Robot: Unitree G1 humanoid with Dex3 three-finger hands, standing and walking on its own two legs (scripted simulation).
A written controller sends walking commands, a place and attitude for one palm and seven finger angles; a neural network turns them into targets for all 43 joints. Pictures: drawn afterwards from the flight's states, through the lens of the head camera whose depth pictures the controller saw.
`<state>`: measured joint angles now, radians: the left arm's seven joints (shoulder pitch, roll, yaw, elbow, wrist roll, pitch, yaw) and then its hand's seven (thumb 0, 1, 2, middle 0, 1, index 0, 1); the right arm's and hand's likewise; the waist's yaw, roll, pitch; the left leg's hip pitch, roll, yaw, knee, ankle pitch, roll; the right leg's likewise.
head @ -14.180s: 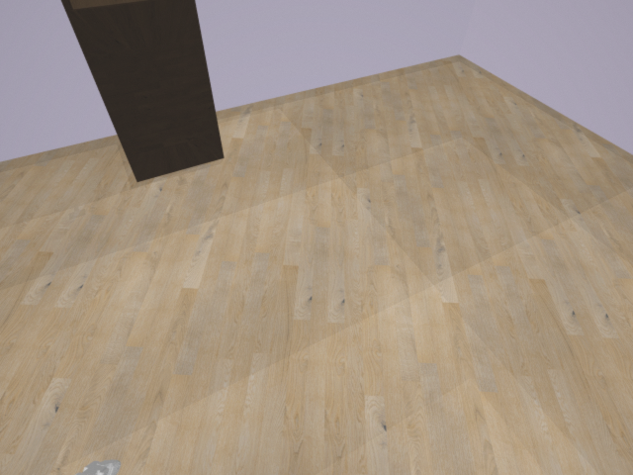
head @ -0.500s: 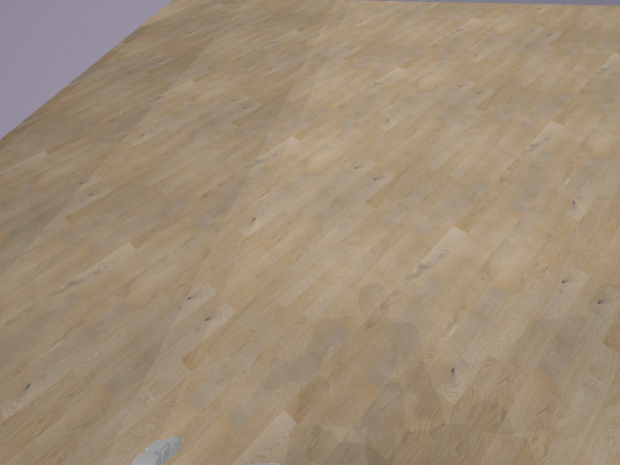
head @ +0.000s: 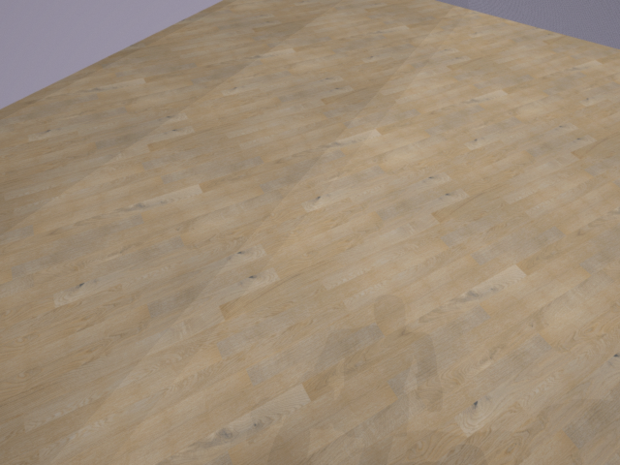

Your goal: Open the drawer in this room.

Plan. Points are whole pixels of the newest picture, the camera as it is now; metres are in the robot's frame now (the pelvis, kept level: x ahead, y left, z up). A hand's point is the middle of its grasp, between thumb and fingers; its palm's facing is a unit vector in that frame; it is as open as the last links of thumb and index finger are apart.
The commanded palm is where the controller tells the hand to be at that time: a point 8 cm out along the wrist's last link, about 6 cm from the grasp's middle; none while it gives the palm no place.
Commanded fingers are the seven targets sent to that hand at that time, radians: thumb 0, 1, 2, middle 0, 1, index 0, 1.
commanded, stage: turn or walk to find it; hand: left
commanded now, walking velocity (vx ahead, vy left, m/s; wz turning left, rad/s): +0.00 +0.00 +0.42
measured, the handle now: out of the picture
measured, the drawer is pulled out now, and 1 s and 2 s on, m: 0.00 0.00 0.00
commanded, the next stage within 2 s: none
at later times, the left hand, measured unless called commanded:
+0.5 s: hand out of the picture +0.03 +0.16 -0.13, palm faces +0.23 -0.93 -0.28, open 7.4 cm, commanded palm none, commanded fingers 0.00 0.90 0.90 -0.20 -0.30 -0.20 -0.30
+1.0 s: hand out of the picture -0.12 +0.21 -0.17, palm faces +0.48 -0.84 -0.23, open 7.4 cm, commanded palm none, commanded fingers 0.00 0.90 0.90 -0.20 -0.30 -0.20 -0.30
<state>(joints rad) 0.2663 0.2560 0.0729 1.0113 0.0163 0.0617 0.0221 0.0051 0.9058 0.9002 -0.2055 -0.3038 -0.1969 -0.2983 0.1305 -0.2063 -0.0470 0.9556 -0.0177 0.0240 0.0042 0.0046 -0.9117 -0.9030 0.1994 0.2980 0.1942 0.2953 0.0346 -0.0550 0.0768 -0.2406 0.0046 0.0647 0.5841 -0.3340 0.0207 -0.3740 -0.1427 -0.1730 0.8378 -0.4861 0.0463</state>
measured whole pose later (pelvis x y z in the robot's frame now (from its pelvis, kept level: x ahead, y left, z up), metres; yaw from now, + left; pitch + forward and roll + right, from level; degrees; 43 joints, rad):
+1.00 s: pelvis -0.06 +0.00 +0.01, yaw +25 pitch -1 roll -1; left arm 0.22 0.26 0.08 1.01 0.02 0.07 0.01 0.01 0.91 0.90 -0.20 -0.30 -0.19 -0.30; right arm 0.14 -0.19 -0.04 0.95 -0.02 0.02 -0.01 0.00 -0.91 -0.90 0.20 0.30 0.20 0.30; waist 0.03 -0.04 0.07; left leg -0.23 -0.01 0.04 0.51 -0.27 0.05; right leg -0.45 -0.10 -0.08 1.06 -0.43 0.07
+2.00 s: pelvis -0.09 -0.03 +0.01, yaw +50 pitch +0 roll +0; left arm 0.22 0.26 0.07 1.00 0.01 0.06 0.01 0.01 0.91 0.90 -0.20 -0.30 -0.19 -0.30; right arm 0.12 -0.19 -0.03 0.95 -0.02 0.01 -0.01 0.00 -0.91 -0.90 0.20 0.30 0.20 0.30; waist 0.03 -0.04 0.08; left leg -0.20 -0.01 0.02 0.49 -0.30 0.03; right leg -0.45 -0.10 -0.07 1.06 -0.45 0.08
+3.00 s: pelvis -0.09 -0.05 +0.01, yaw +76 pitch +0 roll +0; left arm 0.19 0.25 0.07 0.97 0.01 0.05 0.01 0.01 0.91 0.90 -0.20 -0.30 -0.19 -0.30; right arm 0.15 -0.18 -0.04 0.95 -0.02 0.01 -0.01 0.00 -0.91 -0.90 0.20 0.30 0.20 0.30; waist 0.02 -0.02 0.07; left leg -0.22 -0.02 0.00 0.46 -0.24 0.03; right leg -0.44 -0.09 -0.04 1.01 -0.43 0.09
